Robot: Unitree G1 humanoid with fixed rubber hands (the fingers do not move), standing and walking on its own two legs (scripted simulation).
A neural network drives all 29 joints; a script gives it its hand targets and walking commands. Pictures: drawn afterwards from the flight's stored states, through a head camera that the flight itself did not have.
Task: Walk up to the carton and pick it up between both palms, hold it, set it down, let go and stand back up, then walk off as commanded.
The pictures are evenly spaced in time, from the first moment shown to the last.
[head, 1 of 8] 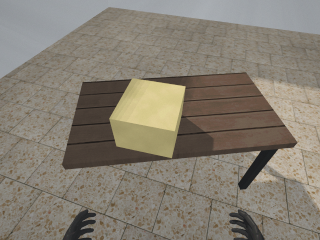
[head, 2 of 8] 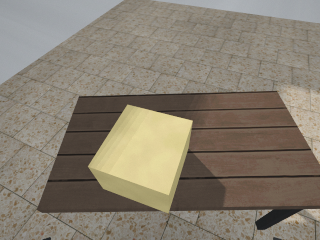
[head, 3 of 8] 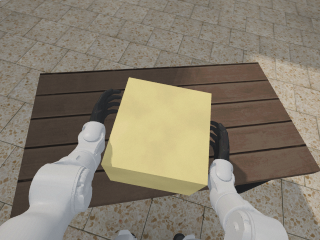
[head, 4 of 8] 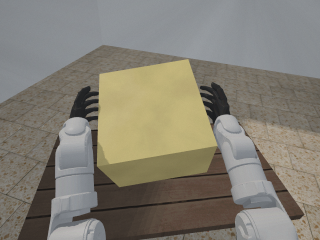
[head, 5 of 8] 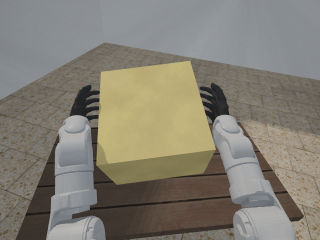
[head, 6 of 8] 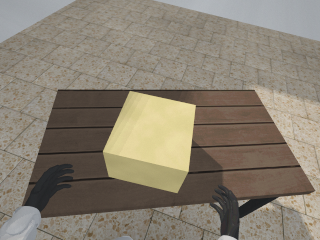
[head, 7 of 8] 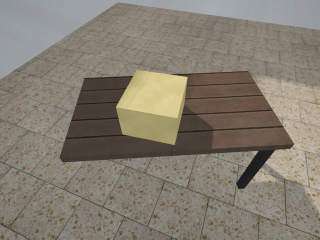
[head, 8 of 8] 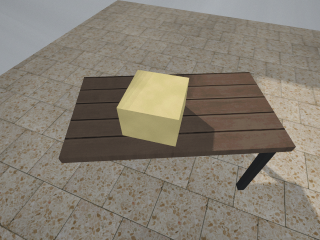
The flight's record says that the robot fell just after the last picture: no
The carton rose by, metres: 0.30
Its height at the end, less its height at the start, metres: +0.00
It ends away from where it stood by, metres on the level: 0.06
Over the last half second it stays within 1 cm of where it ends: yes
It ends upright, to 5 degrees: yes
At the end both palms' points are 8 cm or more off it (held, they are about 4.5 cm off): yes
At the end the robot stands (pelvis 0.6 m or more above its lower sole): yes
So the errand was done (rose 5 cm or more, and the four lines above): yes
